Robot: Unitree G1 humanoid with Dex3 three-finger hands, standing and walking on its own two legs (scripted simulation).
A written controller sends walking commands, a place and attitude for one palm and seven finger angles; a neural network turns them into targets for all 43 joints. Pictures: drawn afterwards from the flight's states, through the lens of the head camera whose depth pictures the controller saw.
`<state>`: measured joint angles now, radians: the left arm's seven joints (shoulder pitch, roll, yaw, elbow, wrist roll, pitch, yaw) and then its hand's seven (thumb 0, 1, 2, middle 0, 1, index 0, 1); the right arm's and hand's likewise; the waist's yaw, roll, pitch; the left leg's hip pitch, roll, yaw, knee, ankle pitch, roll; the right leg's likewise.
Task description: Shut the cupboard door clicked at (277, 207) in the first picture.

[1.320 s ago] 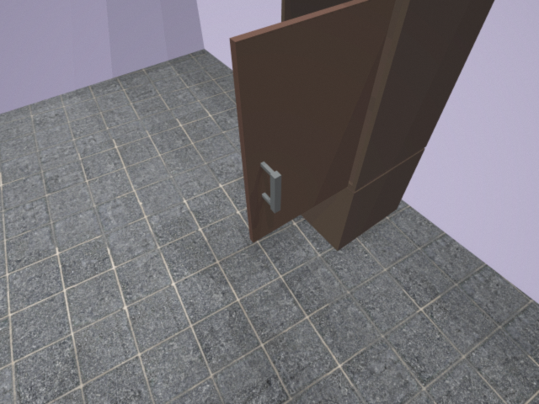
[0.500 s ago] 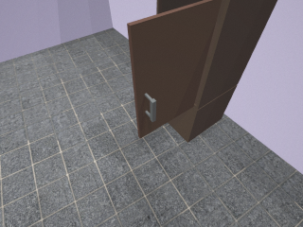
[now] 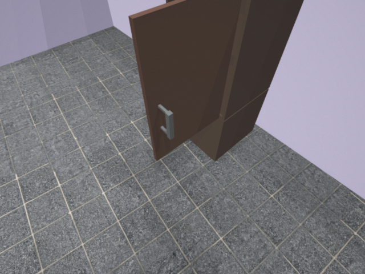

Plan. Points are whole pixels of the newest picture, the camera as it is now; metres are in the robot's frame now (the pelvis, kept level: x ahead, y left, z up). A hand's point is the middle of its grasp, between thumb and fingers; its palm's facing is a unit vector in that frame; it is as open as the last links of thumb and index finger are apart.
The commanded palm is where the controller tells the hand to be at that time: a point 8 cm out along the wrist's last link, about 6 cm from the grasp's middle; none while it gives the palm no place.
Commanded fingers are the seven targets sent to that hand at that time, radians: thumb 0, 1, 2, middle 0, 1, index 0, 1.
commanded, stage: walk to a spot facing it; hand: left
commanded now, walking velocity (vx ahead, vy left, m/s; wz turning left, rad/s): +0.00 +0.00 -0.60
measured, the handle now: (166, 122) +0.59 +0.10 -0.10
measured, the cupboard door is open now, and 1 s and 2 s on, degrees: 89 89 89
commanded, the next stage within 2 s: none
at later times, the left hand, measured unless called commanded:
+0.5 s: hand out of the picture +0.06 +0.16 -0.15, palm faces -0.17 -0.95 -0.27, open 7.4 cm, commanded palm none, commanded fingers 0.00 0.90 0.90 -0.20 -0.30 -0.20 -0.30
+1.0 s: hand (149, 239) +0.22 +0.11 -0.16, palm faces -0.53 -0.80 -0.28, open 7.4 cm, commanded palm none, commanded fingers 0.00 0.90 0.90 -0.20 -0.30 -0.20 -0.30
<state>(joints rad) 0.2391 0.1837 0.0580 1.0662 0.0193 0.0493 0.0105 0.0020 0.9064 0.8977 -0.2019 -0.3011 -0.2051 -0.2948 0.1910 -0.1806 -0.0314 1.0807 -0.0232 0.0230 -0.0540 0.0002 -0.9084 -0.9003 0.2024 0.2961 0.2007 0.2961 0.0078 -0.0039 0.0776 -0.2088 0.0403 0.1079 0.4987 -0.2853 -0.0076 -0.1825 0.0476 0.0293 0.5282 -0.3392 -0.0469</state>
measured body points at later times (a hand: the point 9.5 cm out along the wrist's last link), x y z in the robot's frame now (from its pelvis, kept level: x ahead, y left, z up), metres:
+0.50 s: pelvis -0.01 -0.03 +0.01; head +0.05 -0.06 +0.45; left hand +0.07 +0.21 -0.13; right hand +0.06 -0.30 -0.14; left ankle +0.01 +0.14 -0.67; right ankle -0.03 -0.09 -0.74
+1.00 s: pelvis +0.00 -0.02 -0.01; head +0.05 -0.06 +0.43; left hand +0.25 +0.15 -0.14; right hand -0.11 -0.27 -0.16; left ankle +0.05 +0.13 -0.73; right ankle -0.05 -0.13 -0.74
